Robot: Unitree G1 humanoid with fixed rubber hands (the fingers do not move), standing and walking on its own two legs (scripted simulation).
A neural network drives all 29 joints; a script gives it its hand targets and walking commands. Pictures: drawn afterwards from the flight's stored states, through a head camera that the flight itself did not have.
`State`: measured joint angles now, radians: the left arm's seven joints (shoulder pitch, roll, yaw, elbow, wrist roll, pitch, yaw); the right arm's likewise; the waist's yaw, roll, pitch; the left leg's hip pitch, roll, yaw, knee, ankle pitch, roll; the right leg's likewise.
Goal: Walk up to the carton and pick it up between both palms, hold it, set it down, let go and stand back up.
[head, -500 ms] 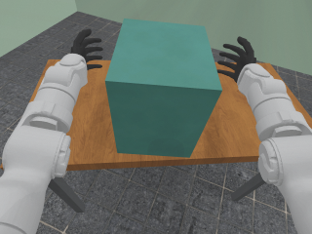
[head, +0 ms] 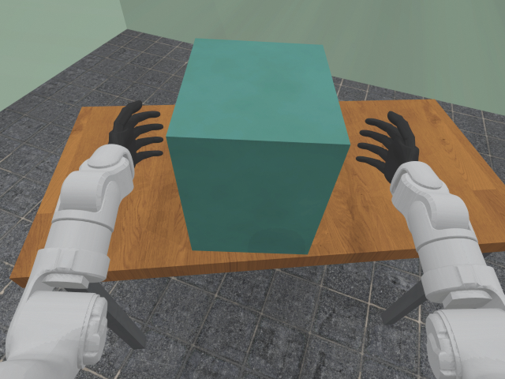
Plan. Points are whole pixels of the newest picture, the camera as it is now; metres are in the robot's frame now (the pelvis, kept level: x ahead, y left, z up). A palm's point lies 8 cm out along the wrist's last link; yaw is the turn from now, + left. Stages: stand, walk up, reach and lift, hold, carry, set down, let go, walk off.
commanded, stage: set down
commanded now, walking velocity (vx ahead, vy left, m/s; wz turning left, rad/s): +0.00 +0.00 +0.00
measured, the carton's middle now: (254, 152) +0.49 +0.03 +0.08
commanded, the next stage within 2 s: none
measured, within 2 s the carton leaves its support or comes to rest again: neither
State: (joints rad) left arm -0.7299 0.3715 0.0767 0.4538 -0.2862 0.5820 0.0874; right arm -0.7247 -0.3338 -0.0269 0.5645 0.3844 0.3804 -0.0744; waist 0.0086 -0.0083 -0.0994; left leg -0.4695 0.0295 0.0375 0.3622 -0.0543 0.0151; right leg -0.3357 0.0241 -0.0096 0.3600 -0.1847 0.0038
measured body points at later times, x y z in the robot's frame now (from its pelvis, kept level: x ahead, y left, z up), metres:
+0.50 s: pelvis +0.01 +0.00 +0.00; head +0.05 +0.01 +0.45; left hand +0.36 +0.22 +0.09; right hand +0.38 -0.19 +0.09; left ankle +0.07 +0.11 -0.74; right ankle -0.01 -0.12 -0.74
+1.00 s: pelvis +0.02 -0.01 +0.01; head +0.02 +0.00 +0.46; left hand +0.28 +0.23 +0.06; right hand +0.30 -0.19 +0.06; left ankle +0.07 +0.11 -0.74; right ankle -0.01 -0.12 -0.74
